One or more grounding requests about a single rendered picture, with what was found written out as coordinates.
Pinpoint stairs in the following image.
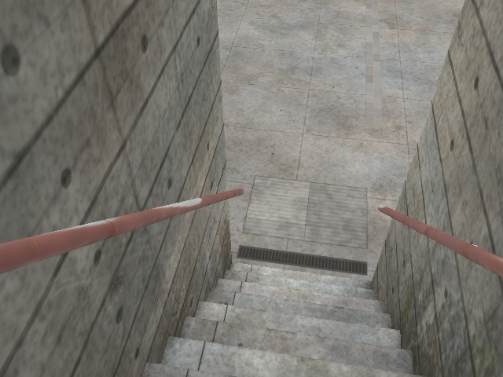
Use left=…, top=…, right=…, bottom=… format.
left=142, top=262, right=427, bottom=377

